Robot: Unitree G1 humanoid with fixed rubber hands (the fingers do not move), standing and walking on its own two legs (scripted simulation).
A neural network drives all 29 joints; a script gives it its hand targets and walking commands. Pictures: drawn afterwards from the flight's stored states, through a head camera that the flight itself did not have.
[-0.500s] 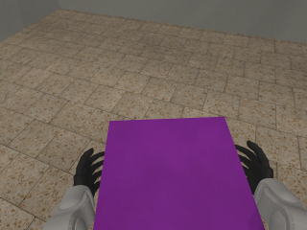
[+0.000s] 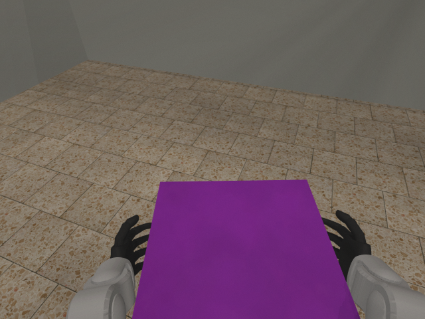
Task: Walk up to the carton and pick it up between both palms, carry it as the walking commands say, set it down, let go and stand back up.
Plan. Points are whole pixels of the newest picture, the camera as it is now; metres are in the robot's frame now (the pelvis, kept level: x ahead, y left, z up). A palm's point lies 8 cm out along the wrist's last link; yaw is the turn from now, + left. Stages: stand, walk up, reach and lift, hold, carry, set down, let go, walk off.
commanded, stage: carry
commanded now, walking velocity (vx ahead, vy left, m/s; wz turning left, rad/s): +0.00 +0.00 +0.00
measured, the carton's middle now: (234, 275) +0.23 +0.00 +0.01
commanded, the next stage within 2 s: none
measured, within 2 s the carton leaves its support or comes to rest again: neither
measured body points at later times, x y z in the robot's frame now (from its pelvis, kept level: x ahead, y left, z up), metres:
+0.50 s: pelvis +0.01 -0.02 +0.00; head -0.01 -0.02 +0.45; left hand +0.25 +0.16 +0.06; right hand +0.26 -0.20 +0.06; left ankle +0.05 +0.07 -0.74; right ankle -0.02 -0.11 -0.74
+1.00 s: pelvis -0.01 -0.04 +0.00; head -0.04 -0.04 +0.45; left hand +0.24 +0.14 +0.04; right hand +0.25 -0.22 +0.05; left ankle +0.05 +0.07 -0.74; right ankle -0.02 -0.12 -0.74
